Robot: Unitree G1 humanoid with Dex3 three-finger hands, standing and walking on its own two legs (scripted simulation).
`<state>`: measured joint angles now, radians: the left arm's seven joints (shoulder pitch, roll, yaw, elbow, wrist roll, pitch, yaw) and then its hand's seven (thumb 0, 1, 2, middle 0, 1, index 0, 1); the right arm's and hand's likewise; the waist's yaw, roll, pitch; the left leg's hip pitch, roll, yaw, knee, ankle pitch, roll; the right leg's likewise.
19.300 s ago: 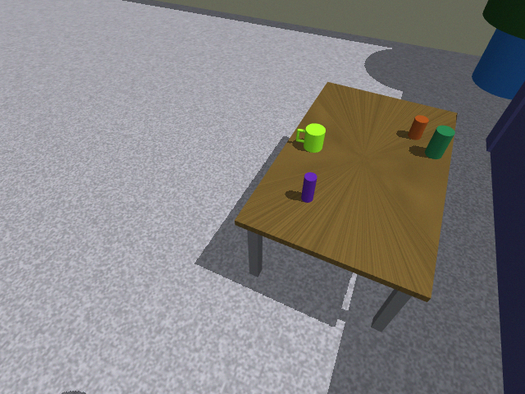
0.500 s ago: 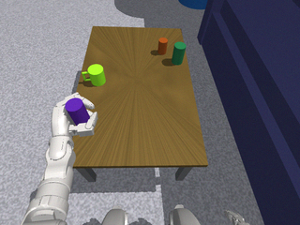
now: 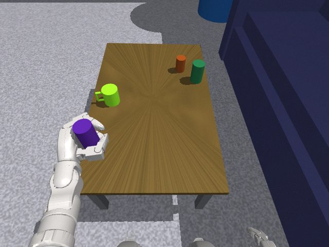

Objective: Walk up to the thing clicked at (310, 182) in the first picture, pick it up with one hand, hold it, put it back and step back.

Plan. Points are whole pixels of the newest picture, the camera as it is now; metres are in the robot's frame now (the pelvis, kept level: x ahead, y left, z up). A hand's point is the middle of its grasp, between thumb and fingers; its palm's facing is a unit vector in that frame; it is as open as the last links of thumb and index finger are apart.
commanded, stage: lift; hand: left
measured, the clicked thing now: (90, 139) +0.36 +0.19 +0.05
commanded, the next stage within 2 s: hold in 0.02 s
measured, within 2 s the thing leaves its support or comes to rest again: neither
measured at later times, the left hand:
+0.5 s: hand (93, 142) +0.35 +0.17 +0.06, palm faces +0.12 -0.99 -0.01, open 5.6 cm
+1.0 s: hand (90, 143) +0.34 +0.17 +0.07, palm faces +0.12 -0.99 -0.01, open 5.6 cm
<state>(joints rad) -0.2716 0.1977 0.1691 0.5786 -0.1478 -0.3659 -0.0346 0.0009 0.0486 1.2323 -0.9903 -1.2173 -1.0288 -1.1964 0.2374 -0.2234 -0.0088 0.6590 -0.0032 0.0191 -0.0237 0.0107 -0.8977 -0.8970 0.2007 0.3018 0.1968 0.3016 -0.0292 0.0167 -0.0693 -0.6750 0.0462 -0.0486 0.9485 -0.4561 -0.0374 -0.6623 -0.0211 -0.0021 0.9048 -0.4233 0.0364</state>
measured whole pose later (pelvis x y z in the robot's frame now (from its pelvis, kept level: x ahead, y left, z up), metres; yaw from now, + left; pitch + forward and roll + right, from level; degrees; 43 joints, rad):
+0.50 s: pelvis +0.00 +0.00 +0.01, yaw +0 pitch +8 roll -1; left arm -0.21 0.19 0.17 0.53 -0.15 -0.37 -0.05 0.00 0.06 1.21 -0.98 -1.23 -1.02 -1.21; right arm 0.23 -0.23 -0.01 0.66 0.00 0.02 -0.03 0.01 -0.90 -0.90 0.20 0.30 0.20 0.30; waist -0.02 0.02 -0.05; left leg -0.59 0.04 -0.04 0.88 -0.43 -0.04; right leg -0.58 -0.02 0.00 0.85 -0.40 0.03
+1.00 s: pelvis +0.00 +0.00 +0.01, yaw +0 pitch +6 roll -1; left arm -0.19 0.19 0.15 0.50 -0.16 -0.36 -0.05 0.00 0.06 1.21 -0.98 -1.23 -1.02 -1.21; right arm 0.22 -0.22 -0.01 0.66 0.00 0.01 -0.03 0.01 -0.90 -0.90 0.20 0.30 0.20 0.30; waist -0.02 0.01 -0.04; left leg -0.54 0.04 -0.04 0.85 -0.42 -0.04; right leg -0.54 -0.03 0.00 0.82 -0.39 0.04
